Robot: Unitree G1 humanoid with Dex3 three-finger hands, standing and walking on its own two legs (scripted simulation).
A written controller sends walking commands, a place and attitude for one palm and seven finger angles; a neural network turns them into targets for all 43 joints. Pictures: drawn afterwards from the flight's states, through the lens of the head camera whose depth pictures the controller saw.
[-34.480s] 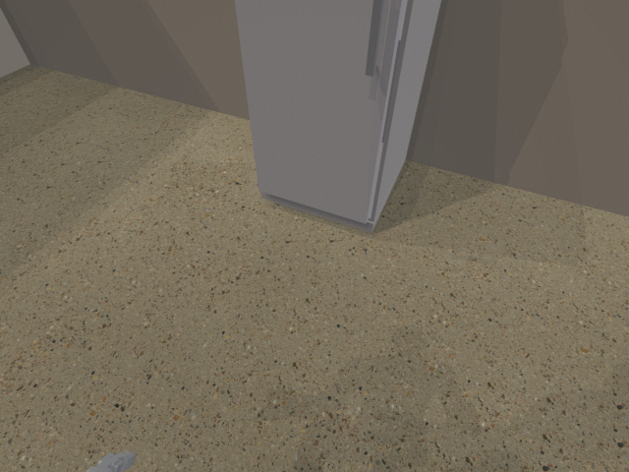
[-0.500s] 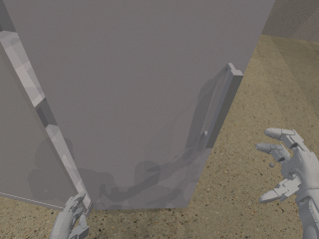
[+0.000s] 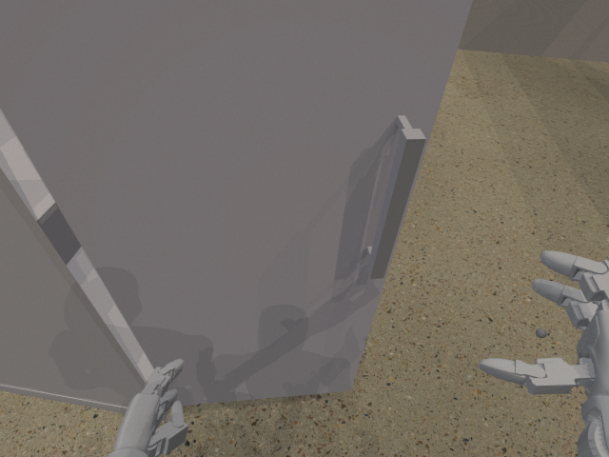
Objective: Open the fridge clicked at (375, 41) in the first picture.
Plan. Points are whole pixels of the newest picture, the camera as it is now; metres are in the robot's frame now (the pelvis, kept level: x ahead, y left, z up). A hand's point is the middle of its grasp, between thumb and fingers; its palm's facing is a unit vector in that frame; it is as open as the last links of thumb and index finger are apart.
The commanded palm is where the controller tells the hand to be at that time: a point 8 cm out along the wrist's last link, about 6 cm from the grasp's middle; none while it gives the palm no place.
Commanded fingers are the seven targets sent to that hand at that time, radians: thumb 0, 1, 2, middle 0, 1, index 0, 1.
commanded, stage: draw the hand back to the body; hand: right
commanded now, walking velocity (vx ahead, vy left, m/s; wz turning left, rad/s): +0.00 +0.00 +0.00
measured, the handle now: (387, 206) +0.44 -0.13 +0.12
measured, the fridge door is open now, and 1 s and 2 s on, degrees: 76 76 76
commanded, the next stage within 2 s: step back with the hand held close in 0.86 s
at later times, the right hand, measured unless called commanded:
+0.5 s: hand (585, 333) +0.20 -0.27 +0.16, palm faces +0.45 +0.81 -0.37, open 8.6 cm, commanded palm +0.15 -0.30 +0.18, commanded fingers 0.00 -0.90 -0.90 0.20 0.30 0.20 0.30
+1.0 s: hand (584, 338) +0.20 -0.26 +0.16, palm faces +0.47 +0.81 -0.36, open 7.4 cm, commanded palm +0.15 -0.29 +0.18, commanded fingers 0.00 -0.90 -0.90 0.20 0.30 0.20 0.30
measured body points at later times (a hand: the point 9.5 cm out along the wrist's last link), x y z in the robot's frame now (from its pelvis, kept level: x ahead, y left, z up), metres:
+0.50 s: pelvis +0.01 +0.00 +0.01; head -0.01 +0.01 +0.46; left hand +0.20 +0.22 -0.07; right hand +0.17 -0.31 +0.18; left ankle +0.01 +0.13 -0.73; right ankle -0.01 -0.11 -0.73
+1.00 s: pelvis +0.01 +0.01 +0.01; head -0.02 +0.02 +0.46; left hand +0.19 +0.23 -0.07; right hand +0.17 -0.30 +0.18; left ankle +0.01 +0.13 -0.73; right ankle -0.01 -0.11 -0.73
